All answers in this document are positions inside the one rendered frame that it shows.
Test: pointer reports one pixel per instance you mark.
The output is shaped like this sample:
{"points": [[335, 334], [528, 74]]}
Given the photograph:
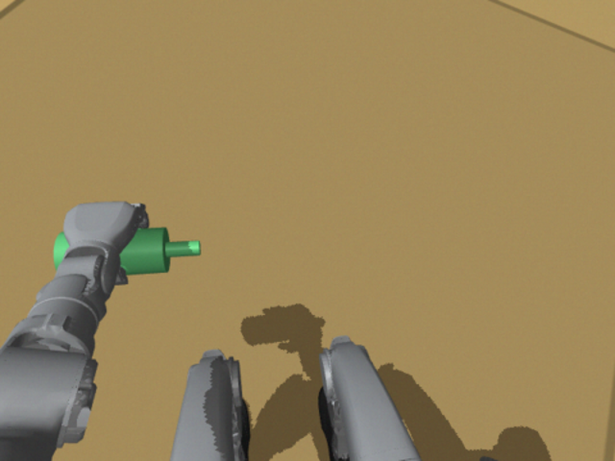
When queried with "bottle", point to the bottle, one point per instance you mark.
{"points": [[148, 252]]}

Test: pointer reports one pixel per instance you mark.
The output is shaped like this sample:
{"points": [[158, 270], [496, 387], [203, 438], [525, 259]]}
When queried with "left robot arm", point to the left robot arm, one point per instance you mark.
{"points": [[46, 370]]}

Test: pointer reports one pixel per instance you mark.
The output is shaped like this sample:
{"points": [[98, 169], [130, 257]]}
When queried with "right robot foot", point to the right robot foot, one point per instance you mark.
{"points": [[327, 425]]}

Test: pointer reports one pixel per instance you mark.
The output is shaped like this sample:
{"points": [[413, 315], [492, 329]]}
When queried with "left robot hand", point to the left robot hand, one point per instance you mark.
{"points": [[113, 223]]}

